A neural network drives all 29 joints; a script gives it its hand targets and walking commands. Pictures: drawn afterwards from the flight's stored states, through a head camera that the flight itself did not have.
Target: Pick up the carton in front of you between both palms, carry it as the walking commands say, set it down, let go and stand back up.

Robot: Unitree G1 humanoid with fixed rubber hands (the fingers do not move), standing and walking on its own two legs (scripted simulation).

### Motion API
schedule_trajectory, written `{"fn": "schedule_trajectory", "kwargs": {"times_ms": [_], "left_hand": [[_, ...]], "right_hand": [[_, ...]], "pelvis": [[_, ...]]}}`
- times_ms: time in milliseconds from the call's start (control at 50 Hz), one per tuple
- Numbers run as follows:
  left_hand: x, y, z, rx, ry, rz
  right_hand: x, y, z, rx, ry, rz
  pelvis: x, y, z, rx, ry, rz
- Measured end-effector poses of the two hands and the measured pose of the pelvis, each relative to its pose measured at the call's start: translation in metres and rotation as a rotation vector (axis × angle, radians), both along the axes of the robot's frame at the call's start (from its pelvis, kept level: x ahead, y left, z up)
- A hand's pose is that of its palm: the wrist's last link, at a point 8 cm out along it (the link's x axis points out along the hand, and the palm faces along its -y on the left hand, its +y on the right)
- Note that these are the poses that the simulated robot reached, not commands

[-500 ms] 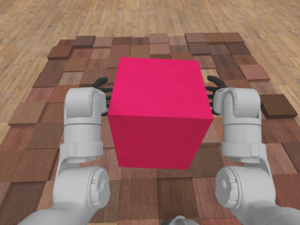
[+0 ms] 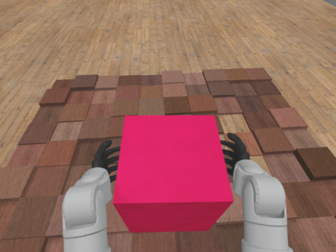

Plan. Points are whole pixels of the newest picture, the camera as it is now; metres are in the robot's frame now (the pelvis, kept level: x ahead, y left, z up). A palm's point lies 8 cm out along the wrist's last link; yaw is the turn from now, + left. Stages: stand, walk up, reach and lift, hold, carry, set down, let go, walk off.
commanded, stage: carry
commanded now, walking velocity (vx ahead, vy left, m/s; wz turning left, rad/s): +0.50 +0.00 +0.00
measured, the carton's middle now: (169, 177) +0.31 +0.00 +0.02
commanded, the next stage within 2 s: none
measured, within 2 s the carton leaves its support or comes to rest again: neither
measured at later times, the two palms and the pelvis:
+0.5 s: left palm (137, 76) +0.62 +0.09 +0.12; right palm (227, 71) +0.64 -0.21 +0.12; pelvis +0.26 -0.06 +0.01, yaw +1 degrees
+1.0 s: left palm (136, 42) +0.89 +0.11 +0.12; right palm (207, 38) +0.88 -0.18 +0.13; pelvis +0.60 -0.03 +0.03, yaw -2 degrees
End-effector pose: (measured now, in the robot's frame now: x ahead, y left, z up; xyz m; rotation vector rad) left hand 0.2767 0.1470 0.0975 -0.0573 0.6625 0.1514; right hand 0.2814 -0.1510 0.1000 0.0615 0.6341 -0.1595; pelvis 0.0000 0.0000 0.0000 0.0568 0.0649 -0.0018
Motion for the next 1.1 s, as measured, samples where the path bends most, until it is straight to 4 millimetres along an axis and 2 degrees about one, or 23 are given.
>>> {"fn": "schedule_trajectory", "kwargs": {"times_ms": [60, 120, 200, 280, 360, 400, 520, 660, 720, 800, 860, 980, 1100], "left_hand": [[0.034, -0.003, 0.018, 0.004, -0.006, -0.029], [0.073, -0.007, 0.038, 0.012, -0.027, -0.051], [0.131, -0.013, 0.061, 0.065, -0.033, -0.071], [0.194, -0.024, 0.070, 0.097, 0.013, -0.076], [0.259, -0.041, 0.063, 0.111, 0.054, -0.060], [0.285, -0.048, 0.052, 0.124, 0.093, -0.055], [0.350, -0.056, 0.021, 0.116, 0.214, -0.044], [0.432, -0.052, 0.008, 0.056, 0.174, 0.010], [0.469, -0.044, 0.007, 0.028, 0.124, 0.034], [0.522, -0.031, 0.004, -0.014, 0.034, 0.049], [0.553, -0.024, 0.002, -0.043, 0.028, 0.040], [0.605, -0.031, 0.016, -0.040, 0.055, -0.007], [0.671, -0.042, 0.035, -0.013, 0.018, -0.025]], "right_hand": [[0.025, -0.003, 0.016, 0.009, -0.005, -0.030], [0.060, -0.007, 0.038, -0.010, -0.026, -0.030], [0.121, -0.013, 0.060, -0.052, -0.031, 0.006], [0.188, -0.025, 0.067, -0.078, 0.015, 0.048], [0.261, -0.041, 0.057, -0.083, 0.052, 0.082], [0.293, -0.048, 0.045, -0.072, 0.090, 0.093], [0.365, -0.056, 0.016, -0.049, 0.211, 0.104], [0.445, -0.052, 0.005, -0.007, 0.174, 0.059], [0.480, -0.045, 0.003, 0.017, 0.126, 0.036], [0.527, -0.030, 0.003, 0.043, 0.037, 0.007], [0.550, -0.024, 0.004, 0.044, 0.030, -0.032], [0.593, -0.030, 0.023, 0.000, 0.058, -0.049], [0.660, -0.042, 0.042, -0.018, 0.025, -0.033]], "pelvis": [[0.029, 0.003, 0.009, -0.020, -0.006, -0.007], [0.057, 0.002, 0.016, -0.028, -0.009, -0.008], [0.096, -0.006, 0.019, -0.027, -0.009, -0.007], [0.144, -0.022, 0.015, -0.021, -0.013, -0.003], [0.196, -0.043, -0.003, -0.021, -0.017, 0.010], [0.215, -0.049, -0.004, -0.027, -0.009, 0.015], [0.269, -0.060, 0.009, -0.024, 0.020, 0.020], [0.352, -0.058, 0.017, -0.032, 0.039, 0.018], [0.398, -0.051, 0.015, -0.034, 0.041, 0.017], [0.468, -0.036, 0.002, -0.037, 0.026, 0.006], [0.509, -0.029, 0.008, -0.034, 0.026, -0.012], [0.584, -0.025, 0.031, -0.073, 0.028, -0.027], [0.668, -0.037, 0.035, -0.077, 0.008, -0.016]]}}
